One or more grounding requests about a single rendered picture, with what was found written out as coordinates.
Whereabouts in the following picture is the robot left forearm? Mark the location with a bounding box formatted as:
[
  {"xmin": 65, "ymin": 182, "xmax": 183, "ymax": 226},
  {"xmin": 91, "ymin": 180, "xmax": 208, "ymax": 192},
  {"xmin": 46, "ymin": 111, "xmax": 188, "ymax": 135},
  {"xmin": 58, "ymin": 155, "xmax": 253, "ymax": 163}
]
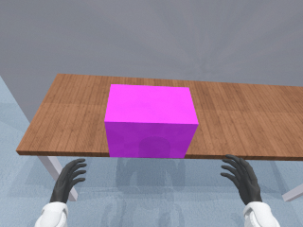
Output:
[{"xmin": 34, "ymin": 201, "xmax": 68, "ymax": 227}]

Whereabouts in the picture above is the table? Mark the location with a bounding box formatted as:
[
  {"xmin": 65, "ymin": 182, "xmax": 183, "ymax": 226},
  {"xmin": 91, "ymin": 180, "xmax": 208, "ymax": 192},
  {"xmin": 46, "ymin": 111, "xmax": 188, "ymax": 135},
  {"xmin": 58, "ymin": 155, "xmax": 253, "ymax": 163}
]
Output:
[{"xmin": 15, "ymin": 73, "xmax": 303, "ymax": 201}]

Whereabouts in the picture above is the carton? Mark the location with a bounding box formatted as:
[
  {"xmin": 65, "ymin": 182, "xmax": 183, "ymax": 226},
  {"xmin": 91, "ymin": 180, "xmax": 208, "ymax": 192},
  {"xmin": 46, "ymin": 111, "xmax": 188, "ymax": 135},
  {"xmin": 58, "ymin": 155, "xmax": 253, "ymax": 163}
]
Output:
[{"xmin": 104, "ymin": 84, "xmax": 199, "ymax": 158}]

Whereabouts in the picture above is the robot right forearm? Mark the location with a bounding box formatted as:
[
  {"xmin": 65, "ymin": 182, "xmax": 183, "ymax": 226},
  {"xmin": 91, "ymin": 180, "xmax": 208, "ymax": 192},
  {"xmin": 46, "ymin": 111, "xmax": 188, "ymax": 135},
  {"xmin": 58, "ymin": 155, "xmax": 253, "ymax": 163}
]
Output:
[{"xmin": 242, "ymin": 201, "xmax": 280, "ymax": 227}]

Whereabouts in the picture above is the robot left hand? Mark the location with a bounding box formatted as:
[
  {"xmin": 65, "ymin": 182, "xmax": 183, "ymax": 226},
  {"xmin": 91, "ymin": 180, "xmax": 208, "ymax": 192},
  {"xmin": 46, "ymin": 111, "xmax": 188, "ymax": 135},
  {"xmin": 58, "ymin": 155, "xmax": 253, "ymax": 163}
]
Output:
[{"xmin": 49, "ymin": 158, "xmax": 87, "ymax": 204}]

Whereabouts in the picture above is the robot right hand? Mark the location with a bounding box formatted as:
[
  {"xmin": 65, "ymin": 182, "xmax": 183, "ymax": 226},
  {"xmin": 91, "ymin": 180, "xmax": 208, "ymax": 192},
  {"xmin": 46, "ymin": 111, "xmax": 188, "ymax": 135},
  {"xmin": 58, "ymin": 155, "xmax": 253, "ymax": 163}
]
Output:
[{"xmin": 221, "ymin": 154, "xmax": 262, "ymax": 205}]

